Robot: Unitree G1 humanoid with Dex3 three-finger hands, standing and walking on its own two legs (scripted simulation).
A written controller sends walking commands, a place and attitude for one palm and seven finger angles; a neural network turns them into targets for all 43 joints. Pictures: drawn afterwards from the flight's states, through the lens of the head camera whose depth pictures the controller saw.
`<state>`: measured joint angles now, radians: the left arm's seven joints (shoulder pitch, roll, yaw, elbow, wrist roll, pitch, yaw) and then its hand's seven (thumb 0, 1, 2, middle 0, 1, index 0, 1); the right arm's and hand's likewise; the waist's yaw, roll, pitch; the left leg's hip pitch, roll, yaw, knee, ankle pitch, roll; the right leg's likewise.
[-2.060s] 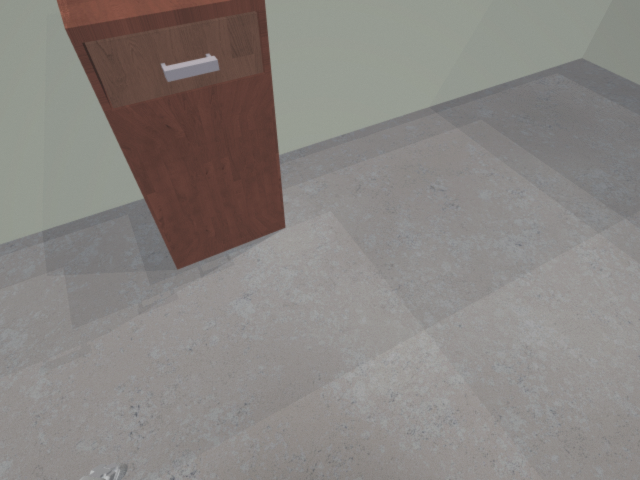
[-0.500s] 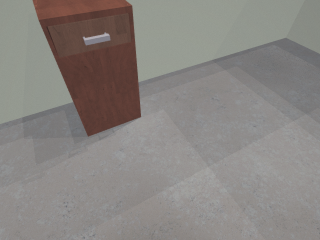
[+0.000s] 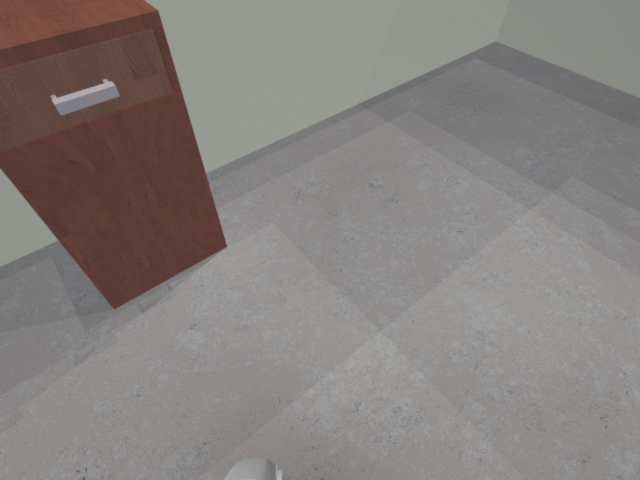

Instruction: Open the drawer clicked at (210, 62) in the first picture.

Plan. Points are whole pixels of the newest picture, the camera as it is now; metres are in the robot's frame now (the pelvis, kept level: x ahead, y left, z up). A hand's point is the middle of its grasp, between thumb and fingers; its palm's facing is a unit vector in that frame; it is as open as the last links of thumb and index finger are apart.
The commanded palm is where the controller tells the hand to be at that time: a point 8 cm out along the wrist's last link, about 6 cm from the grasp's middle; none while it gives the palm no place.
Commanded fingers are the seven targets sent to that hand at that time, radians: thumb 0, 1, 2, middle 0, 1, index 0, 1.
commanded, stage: walk to a spot facing it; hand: left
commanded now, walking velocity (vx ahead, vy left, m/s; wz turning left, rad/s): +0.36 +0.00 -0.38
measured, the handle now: (83, 94) +0.86 +0.63 +0.01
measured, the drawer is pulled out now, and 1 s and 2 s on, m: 0.00 0.00 0.00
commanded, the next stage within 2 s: turn to face it in 0.84 s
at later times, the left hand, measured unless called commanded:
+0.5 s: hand (190, 354) +0.32 +0.26 -0.16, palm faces -0.21 -0.96 -0.20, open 7.4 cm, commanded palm none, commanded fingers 0.00 0.90 0.90 -0.20 -0.30 -0.20 -0.30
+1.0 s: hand (306, 252) +0.57 +0.08 -0.17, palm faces -0.54 -0.82 -0.22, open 7.3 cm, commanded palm none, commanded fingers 0.00 0.90 0.90 -0.20 -0.30 -0.20 -0.30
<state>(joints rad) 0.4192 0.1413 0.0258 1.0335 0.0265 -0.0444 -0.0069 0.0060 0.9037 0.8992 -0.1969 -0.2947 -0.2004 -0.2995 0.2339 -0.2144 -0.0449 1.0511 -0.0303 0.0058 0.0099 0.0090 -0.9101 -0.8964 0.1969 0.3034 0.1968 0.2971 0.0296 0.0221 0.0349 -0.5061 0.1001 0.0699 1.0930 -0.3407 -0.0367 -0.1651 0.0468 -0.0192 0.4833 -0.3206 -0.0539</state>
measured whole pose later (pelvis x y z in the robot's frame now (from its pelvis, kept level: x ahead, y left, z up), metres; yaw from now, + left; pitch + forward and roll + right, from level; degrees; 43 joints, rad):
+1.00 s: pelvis +0.38 -0.02 -0.01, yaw -32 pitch +0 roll -1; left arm 0.16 0.19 0.06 0.94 0.02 -0.02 0.00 0.00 0.92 0.90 -0.20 -0.29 -0.20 -0.30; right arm 0.21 -0.18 -0.04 0.95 -0.03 0.00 -0.02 0.01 -0.91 -0.90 0.20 0.30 0.20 0.30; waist -0.05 0.02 0.11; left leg -0.56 0.17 0.05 1.15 -0.36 -0.08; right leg -0.32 0.05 -0.06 0.55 -0.23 -0.07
